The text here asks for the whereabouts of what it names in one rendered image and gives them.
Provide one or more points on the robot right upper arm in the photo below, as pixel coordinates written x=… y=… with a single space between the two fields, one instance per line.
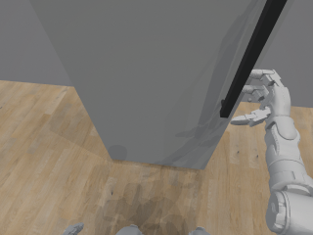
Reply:
x=289 y=213

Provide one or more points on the robot left hand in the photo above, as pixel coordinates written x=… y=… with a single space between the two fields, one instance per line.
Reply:
x=74 y=229

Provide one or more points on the robot right forearm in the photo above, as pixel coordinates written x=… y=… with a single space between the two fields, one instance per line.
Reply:
x=284 y=162

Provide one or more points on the fridge door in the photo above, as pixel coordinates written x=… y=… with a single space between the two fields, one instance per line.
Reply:
x=151 y=74

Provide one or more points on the robot right hand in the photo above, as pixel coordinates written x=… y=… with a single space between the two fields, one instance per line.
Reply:
x=278 y=100

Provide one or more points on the handle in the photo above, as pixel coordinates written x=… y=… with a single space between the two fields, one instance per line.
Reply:
x=262 y=31

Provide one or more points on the robot right shin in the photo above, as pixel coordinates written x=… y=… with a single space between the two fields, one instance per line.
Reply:
x=200 y=228

